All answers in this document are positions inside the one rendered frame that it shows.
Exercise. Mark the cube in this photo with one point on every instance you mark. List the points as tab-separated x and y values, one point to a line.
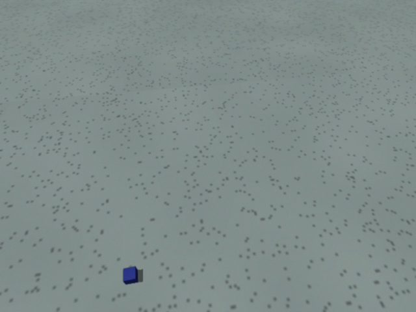
130	275

